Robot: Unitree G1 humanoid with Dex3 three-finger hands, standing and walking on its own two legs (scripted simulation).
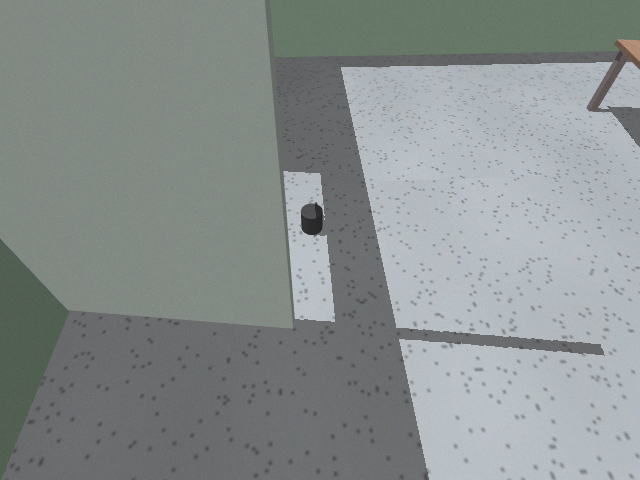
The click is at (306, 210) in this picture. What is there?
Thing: mug
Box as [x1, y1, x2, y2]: [301, 202, 322, 234]
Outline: 316,202 313,204 306,204 301,209 301,227 302,230 308,234 315,234 319,232 321,229 322,210 316,204
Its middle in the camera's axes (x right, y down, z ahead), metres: -0.03 -0.11 +1.68
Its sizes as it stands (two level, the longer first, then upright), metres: 0.126 0.092 0.101
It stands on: the floor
